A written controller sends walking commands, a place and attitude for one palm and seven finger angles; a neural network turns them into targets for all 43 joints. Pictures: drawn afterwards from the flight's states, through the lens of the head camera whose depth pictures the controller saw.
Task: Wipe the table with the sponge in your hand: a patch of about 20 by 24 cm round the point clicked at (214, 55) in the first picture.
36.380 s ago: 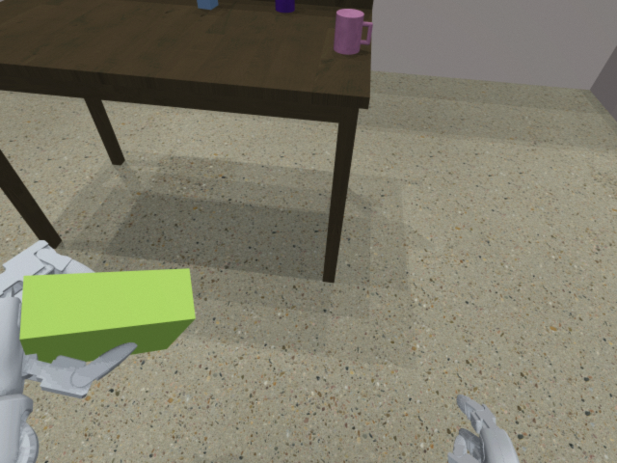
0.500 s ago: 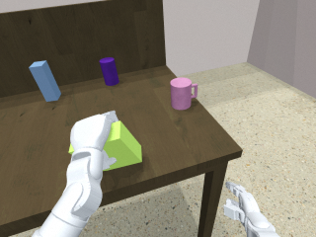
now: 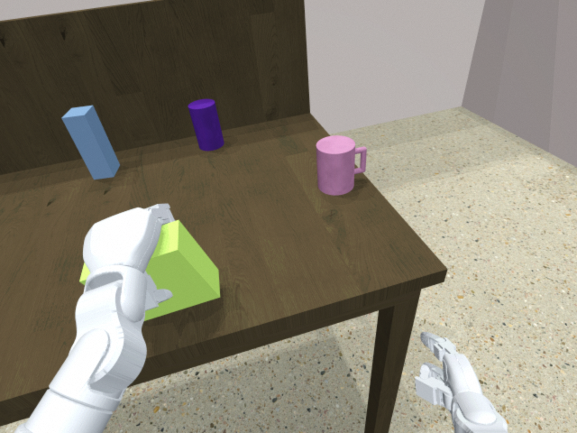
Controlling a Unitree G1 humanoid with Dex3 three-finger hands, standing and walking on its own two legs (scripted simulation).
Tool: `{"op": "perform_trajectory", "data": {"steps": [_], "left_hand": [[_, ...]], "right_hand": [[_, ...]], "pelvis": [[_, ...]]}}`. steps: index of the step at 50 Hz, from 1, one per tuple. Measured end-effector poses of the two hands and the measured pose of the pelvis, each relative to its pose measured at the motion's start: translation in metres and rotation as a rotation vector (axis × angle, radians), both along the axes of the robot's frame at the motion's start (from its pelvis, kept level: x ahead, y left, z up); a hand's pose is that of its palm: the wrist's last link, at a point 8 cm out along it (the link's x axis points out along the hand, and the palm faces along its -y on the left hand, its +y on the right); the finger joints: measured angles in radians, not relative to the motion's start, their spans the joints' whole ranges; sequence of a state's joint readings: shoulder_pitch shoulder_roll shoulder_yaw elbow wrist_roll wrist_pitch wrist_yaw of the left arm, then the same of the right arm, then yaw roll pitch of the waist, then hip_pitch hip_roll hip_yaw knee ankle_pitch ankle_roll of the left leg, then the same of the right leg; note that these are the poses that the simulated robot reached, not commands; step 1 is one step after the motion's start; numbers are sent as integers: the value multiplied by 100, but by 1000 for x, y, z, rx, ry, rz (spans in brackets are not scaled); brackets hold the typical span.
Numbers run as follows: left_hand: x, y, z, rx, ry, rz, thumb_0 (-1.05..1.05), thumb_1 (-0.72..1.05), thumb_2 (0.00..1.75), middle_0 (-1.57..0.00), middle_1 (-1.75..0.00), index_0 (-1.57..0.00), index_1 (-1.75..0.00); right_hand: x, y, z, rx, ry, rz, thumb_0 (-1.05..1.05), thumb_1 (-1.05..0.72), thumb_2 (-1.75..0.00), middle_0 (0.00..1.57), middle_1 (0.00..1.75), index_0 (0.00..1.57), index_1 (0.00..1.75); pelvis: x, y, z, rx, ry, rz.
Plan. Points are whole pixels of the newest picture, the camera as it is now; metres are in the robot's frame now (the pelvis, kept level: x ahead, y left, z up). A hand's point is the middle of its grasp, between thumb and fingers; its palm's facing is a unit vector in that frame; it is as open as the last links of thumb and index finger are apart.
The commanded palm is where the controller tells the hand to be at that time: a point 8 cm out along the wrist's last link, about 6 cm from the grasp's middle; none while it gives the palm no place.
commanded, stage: wipe forward along the middle lane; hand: left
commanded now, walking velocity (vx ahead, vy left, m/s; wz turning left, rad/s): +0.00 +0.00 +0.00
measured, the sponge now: (165, 282) +0.28 +0.23 +0.11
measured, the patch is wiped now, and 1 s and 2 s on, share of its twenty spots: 0.95 0.95 0.95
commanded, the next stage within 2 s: slide back across to the first lane in 1.62 s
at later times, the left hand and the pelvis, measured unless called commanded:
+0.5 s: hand (150, 244) +0.32 +0.26 +0.14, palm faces +0.05 -0.04 -1.00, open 9.5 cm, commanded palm +0.29 +0.26 +0.19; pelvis +0.00 +0.00 +0.00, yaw +1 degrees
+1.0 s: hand (153, 222) +0.37 +0.28 +0.14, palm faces -0.01 -0.01 -1.00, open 9.5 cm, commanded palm +0.34 +0.27 +0.18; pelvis +0.00 +0.01 +0.00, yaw +2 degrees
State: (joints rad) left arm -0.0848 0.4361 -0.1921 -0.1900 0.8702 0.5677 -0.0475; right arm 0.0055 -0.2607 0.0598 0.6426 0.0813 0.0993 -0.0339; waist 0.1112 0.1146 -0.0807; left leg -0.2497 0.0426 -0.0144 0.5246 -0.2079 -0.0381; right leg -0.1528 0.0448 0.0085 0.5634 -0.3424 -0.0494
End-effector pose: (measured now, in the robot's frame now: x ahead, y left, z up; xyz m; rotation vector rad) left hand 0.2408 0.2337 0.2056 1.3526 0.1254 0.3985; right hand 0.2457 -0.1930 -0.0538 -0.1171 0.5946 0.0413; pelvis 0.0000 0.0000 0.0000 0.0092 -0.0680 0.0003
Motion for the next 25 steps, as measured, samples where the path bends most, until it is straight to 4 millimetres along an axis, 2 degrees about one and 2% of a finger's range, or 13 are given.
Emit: {"op": "perform_trajectory", "data": {"steps": [4,15,25], "left_hand": [[5,4,-3,26,34,17,-2,-46,108,-77,-140,-79,-139],[44,13,-10,117,162,49,-3,-47,108,-79,-138,-81,-137],[53,22,-11,119,160,26,-3,-48,109,-79,-138,-81,-136]], "right_hand": [[0,0,-2,-17,2,3,1,-90,-90,20,30,20,30],[-6,-3,-11,-17,20,-14,1,-90,-90,20,30,20,30],[-19,-14,-24,-37,87,-40,1,-90,-90,20,30,20,30]], "pelvis": [[-2,-1,0,-1,-2,10],[-1,-1,0,1,18,20],[4,1,1,0,26,21]]}}
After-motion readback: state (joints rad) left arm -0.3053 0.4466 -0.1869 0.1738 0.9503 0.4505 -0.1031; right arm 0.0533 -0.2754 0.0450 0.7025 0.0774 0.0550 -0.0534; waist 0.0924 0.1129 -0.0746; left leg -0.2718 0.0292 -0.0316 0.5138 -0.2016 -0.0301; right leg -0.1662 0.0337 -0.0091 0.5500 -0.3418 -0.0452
